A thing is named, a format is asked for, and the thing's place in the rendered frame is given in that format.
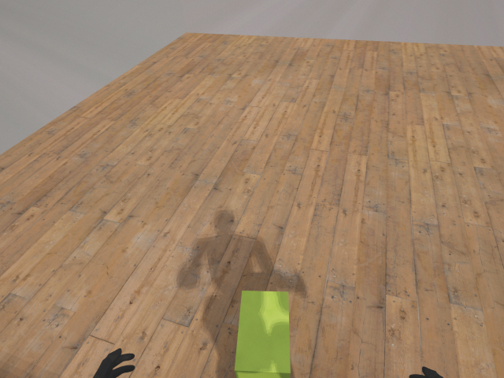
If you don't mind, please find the robot left hand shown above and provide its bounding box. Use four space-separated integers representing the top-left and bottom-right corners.
93 348 135 378

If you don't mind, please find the carton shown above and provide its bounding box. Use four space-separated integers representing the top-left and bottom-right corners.
235 291 291 378

